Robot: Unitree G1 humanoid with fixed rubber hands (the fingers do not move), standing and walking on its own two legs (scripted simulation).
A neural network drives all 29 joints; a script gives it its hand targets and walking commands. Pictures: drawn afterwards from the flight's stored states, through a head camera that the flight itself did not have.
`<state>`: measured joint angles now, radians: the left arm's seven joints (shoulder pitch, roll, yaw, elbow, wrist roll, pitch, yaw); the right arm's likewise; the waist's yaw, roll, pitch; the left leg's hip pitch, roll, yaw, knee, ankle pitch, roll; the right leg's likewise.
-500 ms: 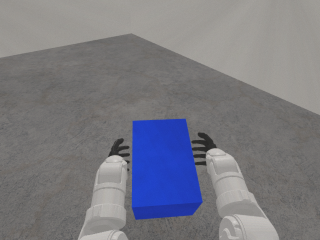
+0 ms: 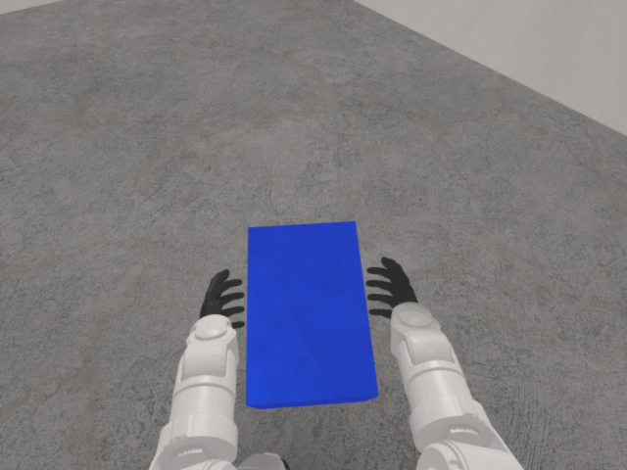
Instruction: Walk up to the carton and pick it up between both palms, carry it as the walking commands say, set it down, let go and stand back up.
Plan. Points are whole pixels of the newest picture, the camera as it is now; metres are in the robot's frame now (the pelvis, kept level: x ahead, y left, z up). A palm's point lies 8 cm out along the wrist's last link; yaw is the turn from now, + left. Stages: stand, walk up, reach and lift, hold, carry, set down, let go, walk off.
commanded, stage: set down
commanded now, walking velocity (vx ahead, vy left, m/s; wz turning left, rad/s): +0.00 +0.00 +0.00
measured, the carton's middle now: (307, 316) +0.35 +0.06 -0.11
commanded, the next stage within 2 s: none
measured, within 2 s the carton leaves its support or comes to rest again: neither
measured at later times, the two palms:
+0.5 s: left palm (237, 342) +0.30 +0.17 -0.13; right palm (395, 331) +0.35 -0.08 -0.12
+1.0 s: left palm (241, 345) +0.33 +0.18 -0.21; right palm (377, 329) +0.39 -0.07 -0.20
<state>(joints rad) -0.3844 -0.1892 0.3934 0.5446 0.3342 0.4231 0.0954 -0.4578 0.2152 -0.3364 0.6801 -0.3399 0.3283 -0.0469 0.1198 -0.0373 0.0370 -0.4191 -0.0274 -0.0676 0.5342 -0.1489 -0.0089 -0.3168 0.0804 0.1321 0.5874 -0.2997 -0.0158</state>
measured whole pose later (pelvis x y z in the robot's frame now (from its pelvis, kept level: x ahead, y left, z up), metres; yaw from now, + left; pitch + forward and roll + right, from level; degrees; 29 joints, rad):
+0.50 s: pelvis -0.01 -0.01 -0.05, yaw -1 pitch +22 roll +0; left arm -0.43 -0.20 0.43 0.57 0.28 0.17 0.10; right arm -0.50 0.21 -0.31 0.69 -0.25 0.08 -0.15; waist 0.11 -0.06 -0.05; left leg -0.99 -0.02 -0.07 0.85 -0.24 -0.03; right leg -0.90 0.12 0.12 0.94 -0.40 -0.02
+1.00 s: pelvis -0.03 +0.00 -0.13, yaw -1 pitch +33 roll -2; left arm -0.60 -0.17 0.43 0.59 0.23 0.20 0.17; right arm -0.73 0.15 -0.34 0.77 -0.22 0.12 -0.17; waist 0.08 -0.07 -0.16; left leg -1.49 -0.05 -0.08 1.24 -0.33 -0.02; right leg -1.38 0.13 0.08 1.32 -0.52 0.01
